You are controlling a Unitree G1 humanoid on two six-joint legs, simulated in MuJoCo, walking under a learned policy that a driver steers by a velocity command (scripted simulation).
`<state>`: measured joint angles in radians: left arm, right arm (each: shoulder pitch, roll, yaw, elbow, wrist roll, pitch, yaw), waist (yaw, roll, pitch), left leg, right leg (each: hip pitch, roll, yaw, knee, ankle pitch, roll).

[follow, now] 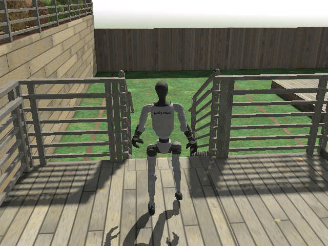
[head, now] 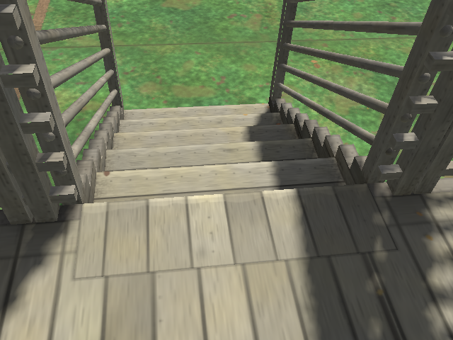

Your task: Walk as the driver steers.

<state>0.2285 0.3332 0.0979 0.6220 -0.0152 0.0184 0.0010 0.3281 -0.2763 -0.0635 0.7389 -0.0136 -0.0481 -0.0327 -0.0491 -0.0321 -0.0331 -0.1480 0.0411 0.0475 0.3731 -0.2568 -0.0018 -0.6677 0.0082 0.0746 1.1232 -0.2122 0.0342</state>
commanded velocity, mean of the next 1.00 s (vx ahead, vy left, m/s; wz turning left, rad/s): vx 0.47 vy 0.00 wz -0.12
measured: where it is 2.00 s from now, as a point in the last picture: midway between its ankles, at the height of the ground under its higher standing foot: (242, 191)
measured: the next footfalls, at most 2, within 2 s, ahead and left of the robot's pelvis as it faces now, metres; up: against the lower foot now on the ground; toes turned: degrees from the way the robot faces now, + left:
right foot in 0.26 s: +0.20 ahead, -0.19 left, +0.00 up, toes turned -12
left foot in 0.76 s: +0.60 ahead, -0.08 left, +0.00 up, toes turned -10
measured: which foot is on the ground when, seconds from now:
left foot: down 0.00-0.26, up 0.28-0.74, down 0.76-1.00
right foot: up 0.00-0.24, down 0.26-0.80, up 0.82-1.00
